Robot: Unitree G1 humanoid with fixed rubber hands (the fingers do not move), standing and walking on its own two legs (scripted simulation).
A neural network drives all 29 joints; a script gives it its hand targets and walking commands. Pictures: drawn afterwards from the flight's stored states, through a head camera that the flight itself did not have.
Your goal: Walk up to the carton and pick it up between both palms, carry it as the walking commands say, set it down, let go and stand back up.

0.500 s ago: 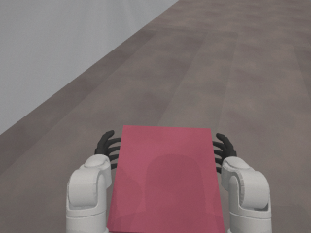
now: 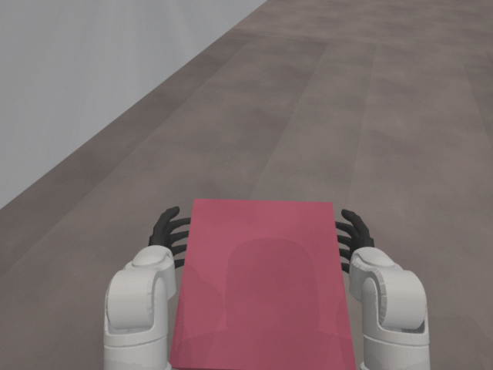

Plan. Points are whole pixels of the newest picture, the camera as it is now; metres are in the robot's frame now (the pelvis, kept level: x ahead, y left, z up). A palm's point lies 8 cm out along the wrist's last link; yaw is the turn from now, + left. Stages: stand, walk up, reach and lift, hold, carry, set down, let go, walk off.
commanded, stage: carry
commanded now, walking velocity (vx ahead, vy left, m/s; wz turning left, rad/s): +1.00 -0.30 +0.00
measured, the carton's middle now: (259, 296) +0.25 -0.01 +0.02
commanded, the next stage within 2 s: none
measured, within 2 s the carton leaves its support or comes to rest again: neither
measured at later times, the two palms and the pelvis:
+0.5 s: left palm (256, 96) +0.76 -0.02 +0.09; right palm (364, 98) +0.76 -0.31 +0.08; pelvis +0.49 -0.16 -0.01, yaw +1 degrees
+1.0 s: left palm (296, 33) +1.28 -0.20 +0.09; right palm (368, 32) +1.29 -0.49 +0.08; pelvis +1.00 -0.35 +0.00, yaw +4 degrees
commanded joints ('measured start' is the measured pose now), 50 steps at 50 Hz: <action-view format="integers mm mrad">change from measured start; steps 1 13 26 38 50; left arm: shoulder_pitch -396 -459 -336 -423 -322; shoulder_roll -894 -944 -835 -915 -897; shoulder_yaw -622 -665 -633 -650 -678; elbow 17 -124 -83 -34 -171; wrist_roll -387 -423 -376 -411 -430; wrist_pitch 5 -20 9 -9 -48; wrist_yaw -255 -228 -259 -240 -229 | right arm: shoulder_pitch -455 -450 -388 -518 -379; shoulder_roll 923 979 871 907 941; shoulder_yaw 692 684 729 682 717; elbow -1 -95 -83 -121 -196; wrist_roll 415 470 392 436 443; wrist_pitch -2 -3 1 7 -48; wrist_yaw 266 256 236 257 225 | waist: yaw -12 57 -48 87 26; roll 112 -124 322 12 -70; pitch -57 -376 -234 -315 -360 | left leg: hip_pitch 435 -680 556 11 30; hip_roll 386 -6 413 114 -234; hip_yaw -567 -144 -750 79 361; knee -327 885 -299 415 -69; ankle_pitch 180 -310 236 686 194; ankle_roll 144 -3 299 -17 -47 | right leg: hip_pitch -598 865 -436 412 447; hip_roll -133 -314 78 -16 -109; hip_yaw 238 316 108 -127 -112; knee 27 -756 353 -941 -695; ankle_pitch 42 1061 -1 22 1634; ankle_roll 20 -162 88 2 -2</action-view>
